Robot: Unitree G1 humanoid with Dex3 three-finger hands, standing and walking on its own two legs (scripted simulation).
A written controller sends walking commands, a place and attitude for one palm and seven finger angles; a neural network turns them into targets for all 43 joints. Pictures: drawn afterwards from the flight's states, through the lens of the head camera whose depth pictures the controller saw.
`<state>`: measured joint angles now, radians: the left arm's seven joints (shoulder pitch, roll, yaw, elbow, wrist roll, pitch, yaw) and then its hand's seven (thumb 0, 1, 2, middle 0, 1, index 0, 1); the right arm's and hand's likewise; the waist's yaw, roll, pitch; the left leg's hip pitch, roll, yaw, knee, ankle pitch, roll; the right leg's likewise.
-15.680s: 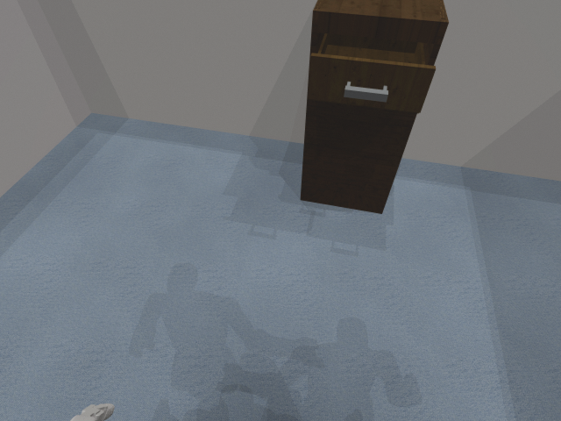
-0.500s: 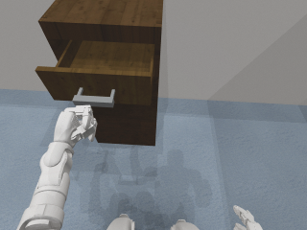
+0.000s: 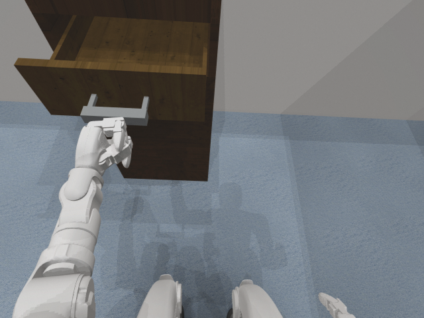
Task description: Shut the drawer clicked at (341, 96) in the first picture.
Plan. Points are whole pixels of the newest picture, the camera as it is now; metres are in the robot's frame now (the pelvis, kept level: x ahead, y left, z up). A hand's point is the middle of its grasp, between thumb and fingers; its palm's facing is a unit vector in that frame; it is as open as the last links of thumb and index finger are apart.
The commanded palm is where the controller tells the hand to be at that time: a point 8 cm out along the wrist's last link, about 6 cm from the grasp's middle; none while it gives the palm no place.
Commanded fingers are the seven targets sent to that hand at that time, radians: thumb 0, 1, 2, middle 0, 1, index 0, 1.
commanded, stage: bring the fist close to the handle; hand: left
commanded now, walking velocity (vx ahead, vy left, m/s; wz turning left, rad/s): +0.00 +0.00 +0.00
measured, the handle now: (117, 107) +0.51 +0.19 +0.05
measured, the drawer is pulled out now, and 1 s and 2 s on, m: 0.16 0.12 0.00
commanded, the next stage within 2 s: push the drawer shut in 0.36 s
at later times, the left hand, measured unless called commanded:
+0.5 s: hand (132, 144) +0.42 +0.15 +0.05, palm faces -0.06 -1.00 -0.02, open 3.3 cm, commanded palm +0.41 +0.21 +0.05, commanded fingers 0.00 0.90 0.90 -1.40 -1.60 -1.40 -1.60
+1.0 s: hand (132, 125) +0.47 +0.16 +0.04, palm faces -0.06 -1.00 -0.03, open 3.0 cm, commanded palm +0.47 +0.21 +0.05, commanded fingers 0.00 0.90 0.90 -1.40 -1.60 -1.40 -1.60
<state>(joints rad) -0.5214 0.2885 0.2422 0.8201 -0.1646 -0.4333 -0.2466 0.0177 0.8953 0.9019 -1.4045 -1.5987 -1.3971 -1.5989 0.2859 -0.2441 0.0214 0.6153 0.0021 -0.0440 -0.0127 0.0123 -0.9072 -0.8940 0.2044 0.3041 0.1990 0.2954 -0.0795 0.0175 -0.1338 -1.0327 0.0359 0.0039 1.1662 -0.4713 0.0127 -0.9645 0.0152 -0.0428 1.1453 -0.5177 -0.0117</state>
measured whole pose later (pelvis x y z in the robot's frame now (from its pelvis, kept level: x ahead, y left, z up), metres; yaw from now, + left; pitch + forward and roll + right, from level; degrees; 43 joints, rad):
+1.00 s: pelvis -0.01 -0.01 -0.01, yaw +0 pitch +22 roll -3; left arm -0.80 0.40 0.29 1.10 -0.12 -0.45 -0.25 0.00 0.79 0.93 -1.40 -1.60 -1.40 -1.60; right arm 0.30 -0.25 0.04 0.65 0.00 -0.02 -0.03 0.01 -0.91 -0.89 0.20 0.30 0.20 0.30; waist -0.13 0.03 -0.13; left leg -1.15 0.04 -0.04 1.23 -0.47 0.00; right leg -1.07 0.03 -0.08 1.20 -0.52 -0.03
